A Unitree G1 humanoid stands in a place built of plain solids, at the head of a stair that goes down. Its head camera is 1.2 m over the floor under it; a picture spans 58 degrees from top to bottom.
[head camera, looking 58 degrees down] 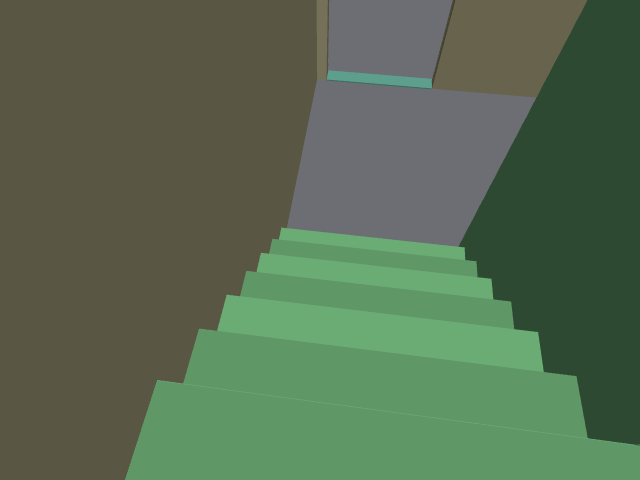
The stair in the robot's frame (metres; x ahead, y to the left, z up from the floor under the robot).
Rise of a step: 0.22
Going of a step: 0.23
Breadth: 1.30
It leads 7 degrees to the right of straight ahead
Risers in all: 7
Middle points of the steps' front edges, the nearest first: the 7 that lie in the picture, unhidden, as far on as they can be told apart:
0.22 -0.15 0.00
0.45 -0.18 -0.22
0.68 -0.21 -0.43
0.90 -0.24 -0.65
1.13 -0.27 -0.86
1.36 -0.30 -1.08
1.58 -0.33 -1.29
